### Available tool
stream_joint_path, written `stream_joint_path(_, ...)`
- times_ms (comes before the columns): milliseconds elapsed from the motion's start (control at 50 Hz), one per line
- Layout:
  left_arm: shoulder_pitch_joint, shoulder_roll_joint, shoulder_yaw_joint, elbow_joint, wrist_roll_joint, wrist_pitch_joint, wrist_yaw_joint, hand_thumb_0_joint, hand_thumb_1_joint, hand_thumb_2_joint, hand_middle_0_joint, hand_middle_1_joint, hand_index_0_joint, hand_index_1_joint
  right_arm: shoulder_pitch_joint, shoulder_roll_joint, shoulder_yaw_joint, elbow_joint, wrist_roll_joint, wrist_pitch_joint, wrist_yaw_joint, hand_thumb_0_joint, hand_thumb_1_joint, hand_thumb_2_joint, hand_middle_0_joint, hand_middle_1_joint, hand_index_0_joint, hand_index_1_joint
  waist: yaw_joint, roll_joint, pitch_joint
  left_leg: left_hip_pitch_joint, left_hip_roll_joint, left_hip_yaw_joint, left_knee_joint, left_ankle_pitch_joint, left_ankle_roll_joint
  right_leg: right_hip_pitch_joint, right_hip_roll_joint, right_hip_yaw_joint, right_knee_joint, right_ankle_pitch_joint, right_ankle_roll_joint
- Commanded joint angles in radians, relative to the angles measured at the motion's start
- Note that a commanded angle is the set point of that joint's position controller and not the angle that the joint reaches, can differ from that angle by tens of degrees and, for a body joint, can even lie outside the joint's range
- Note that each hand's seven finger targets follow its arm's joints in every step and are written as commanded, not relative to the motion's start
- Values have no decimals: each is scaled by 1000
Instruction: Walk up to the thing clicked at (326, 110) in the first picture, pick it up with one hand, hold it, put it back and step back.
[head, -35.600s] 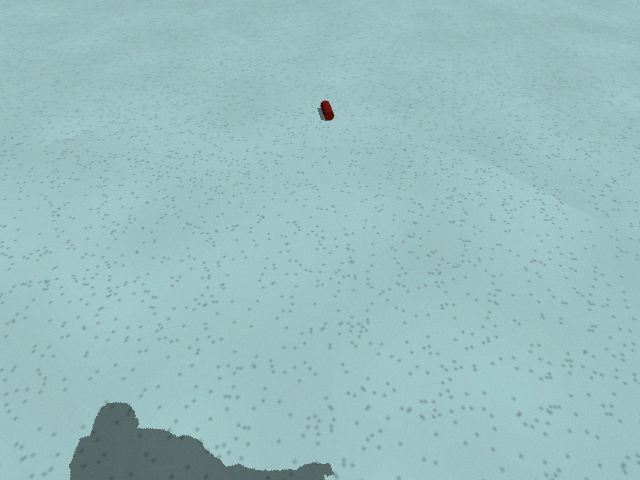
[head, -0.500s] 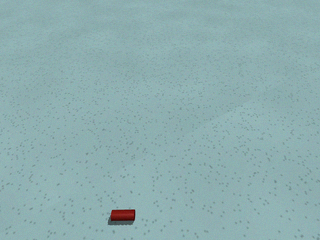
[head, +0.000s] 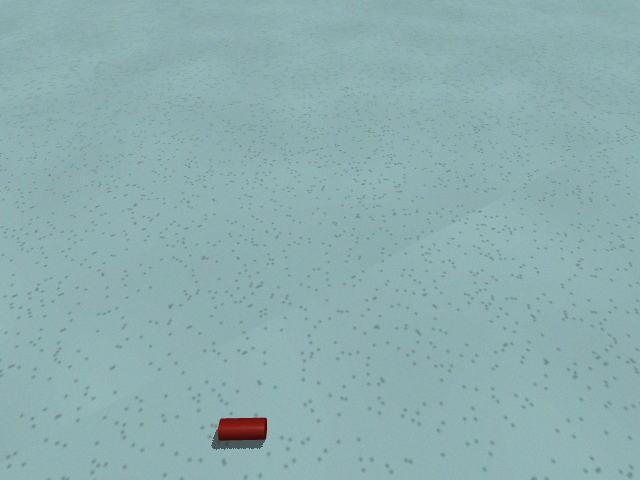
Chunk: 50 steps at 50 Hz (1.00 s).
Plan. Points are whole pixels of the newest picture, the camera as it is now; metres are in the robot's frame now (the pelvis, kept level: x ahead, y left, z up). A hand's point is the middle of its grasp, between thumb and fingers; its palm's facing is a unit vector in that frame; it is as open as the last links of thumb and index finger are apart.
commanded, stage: stand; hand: left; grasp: from above
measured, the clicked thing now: (243, 428) +0.43 +0.24 -0.75
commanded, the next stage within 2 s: step back in 0.26 s
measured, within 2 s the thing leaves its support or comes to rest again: neither
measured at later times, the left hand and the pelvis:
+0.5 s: hand out of the picture +0.08 +0.29 -0.17, palm faces -0.03 -0.92 -0.39, open 7.4 cm; pelvis -0.03 +0.02 -0.02, yaw +0 degrees
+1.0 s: hand out of the picture +0.00 +0.30 -0.18, palm faces -0.11 -0.91 -0.39, open 7.4 cm; pelvis -0.13 +0.04 -0.03, yaw -4 degrees
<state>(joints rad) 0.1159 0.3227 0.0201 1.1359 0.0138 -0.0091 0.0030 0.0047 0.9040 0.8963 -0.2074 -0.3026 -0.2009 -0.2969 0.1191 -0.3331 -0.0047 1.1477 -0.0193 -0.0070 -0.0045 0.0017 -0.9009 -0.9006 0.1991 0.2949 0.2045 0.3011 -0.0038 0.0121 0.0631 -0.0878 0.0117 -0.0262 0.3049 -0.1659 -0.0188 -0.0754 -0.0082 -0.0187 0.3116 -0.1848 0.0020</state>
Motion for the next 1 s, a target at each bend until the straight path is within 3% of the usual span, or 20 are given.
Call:
stream_joint_path(0,-42,213,34,-67,-1,-24,14,0,900,900,-200,-300,-200,-300,-37,-201,-39,-61,5,-22,-11,0,-900,-900,200,300,200,300,4,-16,-74,-2,110,-79,-42,127,35,-4,-119,91,-50,116,-20)
stream_joint_path(220,-38,217,31,-65,-5,-23,12,0,900,900,-200,-300,-200,-300,-30,-200,-32,-60,7,-23,-10,0,-900,-900,200,300,200,300,7,-13,-55,-15,112,-84,-51,113,31,-14,-116,89,-44,93,-22)
stream_joint_path(240,-33,297,80,-82,-22,-12,16,0,900,900,-200,-300,-200,-300,-76,-271,-57,-90,16,-7,-4,0,-900,-900,200,300,200,300,5,-31,42,-81,94,-91,77,273,55,-99,-110,114,27,287,-32)
stream_joint_path(280,-16,296,87,-117,-24,-8,21,0,900,900,-200,-300,-200,-300,-43,-248,-59,-119,31,3,-4,0,-900,-900,200,300,200,300,-5,-47,-61,-67,66,-50,195,312,59,-54,-140,123,64,412,-78)
stream_joint_path(320,-36,308,97,-159,-22,-1,22,0,900,900,-200,-300,-200,-300,-12,-236,-64,-141,32,16,-3,0,-900,-900,200,300,200,300,-12,-94,-121,-83,16,-15,307,211,50,-58,-207,181,63,445,-144)
stream_joint_path(400,-126,327,105,-250,9,14,25,0,900,900,-200,-300,-200,-300,45,-228,-84,-189,19,48,6,0,-900,-900,200,300,200,300,-27,-209,-104,-156,-41,-57,624,-380,67,-191,-356,264,84,440,-274)
stream_joint_path(460,-141,289,89,-282,14,22,28,0,900,900,-200,-300,-200,-300,69,-231,-92,-205,26,40,9,0,-900,-900,200,300,200,300,-29,-172,-106,-194,-33,-24,450,-255,58,-130,-263,185,189,429,-206)
stream_joint_path(500,-126,293,86,-298,2,39,24,0,900,900,-200,-300,-200,-300,106,-222,-94,-207,6,24,3,0,-900,-900,200,300,200,300,-42,-117,-112,-151,-13,8,146,90,49,-100,-190,131,310,354,-130)
stream_joint_path(520,-102,258,81,-308,-10,48,20,0,900,900,-200,-300,-200,-300,80,-268,-107,-217,-11,17,0,0,-900,-900,200,300,200,300,-20,12,-113,-92,86,-131,96,327,75,-168,-88,90,421,218,-81)
stream_joint_path(540,-77,205,74,-321,-19,55,24,0,900,900,-200,-300,-200,-300,72,-340,-123,-239,-27,8,-1,0,-900,-900,200,300,200,300,-7,178,-108,-2,252,-348,74,563,149,-349,67,71,561,-248,-44)
stream_joint_path(560,-84,226,78,-323,-8,58,37,0,900,900,-200,-300,-200,-300,77,-403,-135,-251,-8,6,-3,0,-900,-900,200,300,200,300,-43,188,-126,-21,338,-405,101,697,258,-362,117,164,689,-488,-33)
stream_joint_path(580,-100,234,79,-308,-3,60,44,0,900,900,-200,-300,-200,-300,62,-390,-135,-261,-7,5,-6,0,-900,-900,200,300,200,300,-48,170,-127,-42,357,-437,90,652,287,-372,118,225,803,-500,-34)
stream_joint_path(640,-29,246,82,-293,-20,59,41,0,900,900,-200,-300,-200,-300,-23,-303,-108,-298,-10,5,-28,0,-900,-900,200,300,200,300,12,137,-104,-11,232,-226,165,602,227,-432,106,225,893,-359,-25)
stream_joint_path(740,-37,250,96,-332,-1,52,28,0,900,900,-200,-300,-200,-300,70,-279,-110,-315,-2,6,-36,0,-900,-900,200,300,200,300,-37,91,-121,111,243,-226,191,569,268,-436,88,180,778,-352,25)
stream_joint_path(820,-9,235,102,-347,0,43,22,0,900,900,-200,-300,-200,-300,73,-301,-113,-339,-3,10,-35,0,-900,-900,200,300,200,300,-45,120,-147,117,266,-232,213,538,278,-366,43,126,559,-333,17)
stream_joint_path(880,53,223,105,-328,6,36,13,0,900,900,-200,-300,-200,-300,30,-316,-112,-357,0,18,-28,0,-900,-900,200,300,200,300,-17,134,-158,-2,230,-201,223,357,235,-220,36,61,339,-235,-13)
stream_joint_path(920,134,213,107,-296,14,26,13,0,900,900,-200,-300,-200,-300,-7,-306,-105,-356,12,26,-22,0,-900,-900,200,300,200,300,29,110,-178,-98,201,-170,283,254,178,-73,23,45,111,-14,-44)
stream_joint_path(940,127,274,121,-305,27,18,14,0,900,900,-200,-300,-200,-300,-3,-277,-97,-361,21,27,-19,0,-900,-900,200,300,200,300,18,-10,-165,-265,132,-136,335,102,114,2,-72,202,128,65,-81)
stream_joint_path(960,91,356,140,-331,14,22,10,0,900,900,-200,-300,-200,-300,-27,-236,-88,-374,28,27,-18,0,-900,-900,200,300,200,300,33,-207,-101,-360,-56,-38,496,-183,47,-79,-242,429,49,93,-219)
stream_joint_path(980,30,406,146,-366,22,19,10,0,900,900,-200,-300,-200,-300,-37,-250,-98,-360,23,35,-26,0,-900,-900,200,300,200,300,49,-291,-52,-314,-114,-44,755,-465,23,-254,-400,574,-4,154,-343)
